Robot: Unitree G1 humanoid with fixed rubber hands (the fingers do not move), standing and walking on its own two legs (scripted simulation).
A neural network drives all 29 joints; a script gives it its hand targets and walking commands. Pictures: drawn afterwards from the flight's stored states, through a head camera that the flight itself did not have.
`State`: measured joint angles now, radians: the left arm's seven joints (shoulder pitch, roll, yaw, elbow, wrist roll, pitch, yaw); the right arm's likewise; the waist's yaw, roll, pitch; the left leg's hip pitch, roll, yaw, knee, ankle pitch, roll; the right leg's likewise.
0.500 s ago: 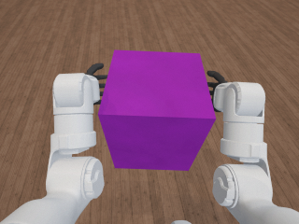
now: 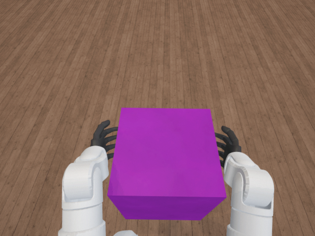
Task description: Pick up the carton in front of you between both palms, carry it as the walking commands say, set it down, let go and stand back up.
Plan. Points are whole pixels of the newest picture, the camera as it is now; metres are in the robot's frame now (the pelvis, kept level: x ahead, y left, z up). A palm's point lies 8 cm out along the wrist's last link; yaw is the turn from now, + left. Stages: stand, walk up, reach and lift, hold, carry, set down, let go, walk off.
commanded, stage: carry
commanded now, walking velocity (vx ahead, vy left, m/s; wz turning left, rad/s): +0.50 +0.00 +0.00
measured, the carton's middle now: (164, 168) +0.29 +0.00 -0.01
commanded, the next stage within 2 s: none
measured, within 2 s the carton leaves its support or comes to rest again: neither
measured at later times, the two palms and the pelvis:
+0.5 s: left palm (119, 61) +0.59 +0.16 +0.09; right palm (216, 71) +0.56 -0.14 +0.09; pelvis +0.31 +0.03 +0.00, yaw -4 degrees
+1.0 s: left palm (138, 13) +0.89 +0.13 +0.09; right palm (212, 18) +0.89 -0.17 +0.08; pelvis +0.63 -0.02 +0.00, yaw -1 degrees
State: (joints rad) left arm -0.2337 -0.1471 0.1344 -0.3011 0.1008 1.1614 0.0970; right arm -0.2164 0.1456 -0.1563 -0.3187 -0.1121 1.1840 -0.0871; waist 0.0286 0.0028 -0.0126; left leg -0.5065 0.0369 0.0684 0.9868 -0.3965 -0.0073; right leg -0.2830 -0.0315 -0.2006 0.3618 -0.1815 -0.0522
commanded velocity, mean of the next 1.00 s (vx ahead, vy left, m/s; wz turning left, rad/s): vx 0.50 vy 0.00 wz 0.00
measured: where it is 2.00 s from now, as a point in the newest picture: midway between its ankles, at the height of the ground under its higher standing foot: (167, 101)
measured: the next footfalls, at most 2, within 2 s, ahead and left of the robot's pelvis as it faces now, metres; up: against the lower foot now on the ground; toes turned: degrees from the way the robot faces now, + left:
left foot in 0.22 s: +0.31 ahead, +0.13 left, +0.00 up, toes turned +9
right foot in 0.64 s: +0.58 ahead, -0.12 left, +0.00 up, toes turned -14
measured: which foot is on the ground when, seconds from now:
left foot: up 0.00-0.20, down 0.22-0.68, up 0.70-1.00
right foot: down 0.00-0.24, up 0.26-0.62, down 0.64-1.00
